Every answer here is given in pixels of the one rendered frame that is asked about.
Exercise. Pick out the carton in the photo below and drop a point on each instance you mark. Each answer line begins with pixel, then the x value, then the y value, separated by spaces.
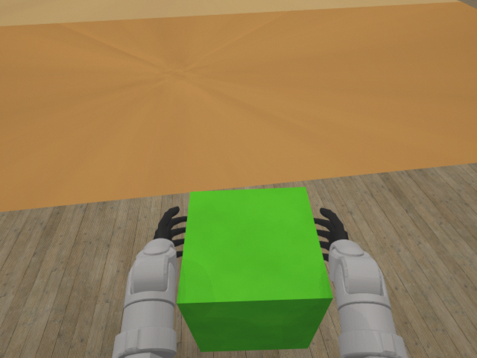
pixel 252 275

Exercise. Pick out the right robot hand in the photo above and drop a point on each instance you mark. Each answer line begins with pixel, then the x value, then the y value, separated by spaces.
pixel 335 227

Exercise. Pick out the left robot hand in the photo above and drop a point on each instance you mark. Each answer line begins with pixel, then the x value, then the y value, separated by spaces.
pixel 166 224

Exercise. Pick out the right robot forearm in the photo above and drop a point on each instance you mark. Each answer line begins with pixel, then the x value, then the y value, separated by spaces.
pixel 367 325

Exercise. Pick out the left robot forearm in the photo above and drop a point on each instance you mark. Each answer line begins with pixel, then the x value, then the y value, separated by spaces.
pixel 148 320

